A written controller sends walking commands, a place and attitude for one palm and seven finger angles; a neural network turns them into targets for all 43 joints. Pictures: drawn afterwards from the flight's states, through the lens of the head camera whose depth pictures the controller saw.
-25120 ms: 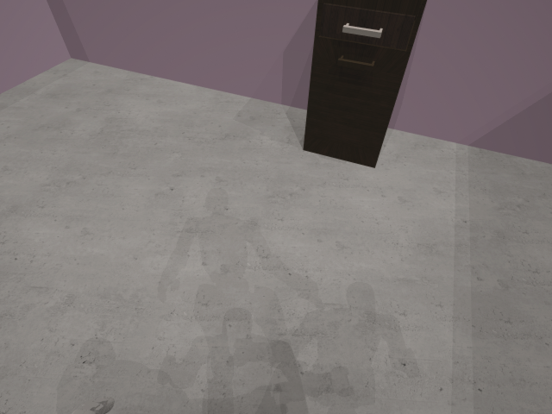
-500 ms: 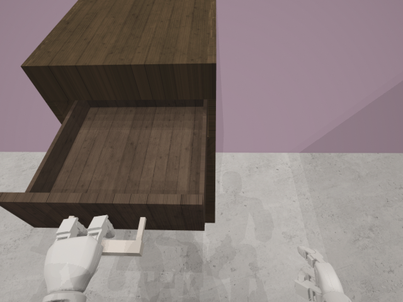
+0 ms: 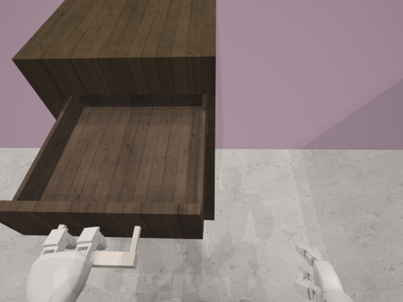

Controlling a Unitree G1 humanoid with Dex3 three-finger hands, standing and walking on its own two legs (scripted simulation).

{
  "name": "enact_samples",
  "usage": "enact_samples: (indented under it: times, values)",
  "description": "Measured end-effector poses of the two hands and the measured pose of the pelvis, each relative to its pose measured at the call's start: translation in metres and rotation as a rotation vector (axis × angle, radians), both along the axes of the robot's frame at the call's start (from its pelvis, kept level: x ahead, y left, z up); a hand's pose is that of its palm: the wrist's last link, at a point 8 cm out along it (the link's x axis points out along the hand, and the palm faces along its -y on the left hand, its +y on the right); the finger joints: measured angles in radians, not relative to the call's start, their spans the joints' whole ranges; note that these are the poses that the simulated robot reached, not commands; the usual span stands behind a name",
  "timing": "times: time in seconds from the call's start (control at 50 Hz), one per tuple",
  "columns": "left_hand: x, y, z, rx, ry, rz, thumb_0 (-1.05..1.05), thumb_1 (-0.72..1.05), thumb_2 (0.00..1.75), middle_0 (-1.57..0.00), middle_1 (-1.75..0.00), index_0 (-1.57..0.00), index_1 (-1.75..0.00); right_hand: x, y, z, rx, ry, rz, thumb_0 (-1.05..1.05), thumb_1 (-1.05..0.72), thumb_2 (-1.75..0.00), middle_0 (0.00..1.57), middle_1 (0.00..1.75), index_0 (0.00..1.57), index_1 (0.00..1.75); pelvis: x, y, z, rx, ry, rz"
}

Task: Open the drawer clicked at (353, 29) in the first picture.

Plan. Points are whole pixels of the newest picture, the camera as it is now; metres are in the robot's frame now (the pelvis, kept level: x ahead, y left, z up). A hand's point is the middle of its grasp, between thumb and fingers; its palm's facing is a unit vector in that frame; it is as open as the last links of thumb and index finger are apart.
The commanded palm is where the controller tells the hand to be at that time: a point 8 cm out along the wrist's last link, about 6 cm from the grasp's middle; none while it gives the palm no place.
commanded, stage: open the thumb to release the handle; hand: left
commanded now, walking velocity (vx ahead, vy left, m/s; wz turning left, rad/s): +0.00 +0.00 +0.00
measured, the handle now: (94, 245) +0.21 +0.22 +0.02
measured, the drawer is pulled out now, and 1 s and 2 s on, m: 0.30 0.30 0.30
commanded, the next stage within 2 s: lift the hand off the handle in 0.44 s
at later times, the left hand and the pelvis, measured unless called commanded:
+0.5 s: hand (78, 282) +0.15 +0.24 +0.00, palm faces +0.00 -0.06 -1.00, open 12.9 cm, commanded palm +0.13 +0.25 +0.05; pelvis -0.02 -0.02 +0.01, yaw +2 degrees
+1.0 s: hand (79, 273) +0.17 +0.24 +0.00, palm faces +0.00 -0.07 -1.00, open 13.8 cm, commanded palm +0.15 +0.25 +0.07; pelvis -0.04 -0.02 +0.01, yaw +3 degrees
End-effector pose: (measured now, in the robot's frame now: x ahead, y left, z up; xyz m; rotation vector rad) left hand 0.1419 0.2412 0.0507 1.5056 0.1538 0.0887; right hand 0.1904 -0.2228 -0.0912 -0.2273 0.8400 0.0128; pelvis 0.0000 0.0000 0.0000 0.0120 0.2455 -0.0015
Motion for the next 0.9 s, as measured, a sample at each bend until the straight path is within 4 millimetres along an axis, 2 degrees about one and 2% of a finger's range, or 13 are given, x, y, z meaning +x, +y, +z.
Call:
enact_samples:
  times: [0.08, 0.16, 0.42, 0.52, 0.66, 0.9]
  values:
    - [0.000, 0.000, -0.001, 0.013, -0.032, -0.013, 0.02, 0.69, 0.78, -0.35, -1.34, -0.41, -1.34, -0.001, -0.002, -0.009, -0.014, 0.028, 0.001, 0.01, -0.90, -0.90, 0.20, 0.30, 0.20, 0.30, -0.003, -0.001, -0.003, -0.001, 0.007, 0.010]
    - [0.002, -0.001, 0.000, 0.001, -0.042, 0.017, 0.01, 0.56, 0.74, -0.38, -1.32, -0.40, -1.32, -0.003, -0.002, -0.012, 0.001, 0.029, -0.020, 0.01, -0.90, -0.90, 0.20, 0.30, 0.20, 0.30, -0.005, -0.002, -0.002, 0.000, 0.004, 0.013]
    - [-0.008, -0.006, 0.004, 0.005, -0.028, 0.063, 0.00, -0.18, 0.44, -0.34, -1.23, -0.34, -1.23, -0.011, -0.009, 0.002, 0.006, -0.007, -0.025, 0.01, -0.90, -0.90, 0.20, 0.30, 0.20, 0.30, -0.017, -0.014, 0.006, 0.010, -0.037, 0.018]
    - [-0.009, -0.006, 0.004, 0.007, -0.028, 0.068, 0.00, -0.37, 0.36, -0.33, -1.21, -0.33, -1.21, -0.012, -0.016, 0.004, -0.010, -0.019, -0.024, 0.01, -0.90, -0.90, 0.20, 0.30, 0.20, 0.30, -0.023, -0.018, 0.006, 0.011, -0.046, 0.026]
    - [-0.007, -0.009, 0.002, -0.010, -0.036, 0.095, 0.00, -0.47, 0.31, -0.31, -1.21, -0.32, -1.20, -0.019, -0.022, 0.002, -0.017, -0.019, -0.025, 0.01, -0.90, -0.90, 0.20, 0.30, 0.20, 0.30, -0.028, -0.022, 0.006, 0.012, -0.046, 0.035]
    - [0.000, -0.005, 0.000, 0.001, -0.027, 0.062, 0.00, -0.49, 0.30, -0.33, -1.22, -0.32, -1.20, -0.031, -0.020, -0.008, -0.019, 0.018, -0.034, 0.01, -0.90, -0.90, 0.20, 0.30, 0.20, 0.30, -0.035, -0.024, 0.005, 0.009, -0.044, 0.046]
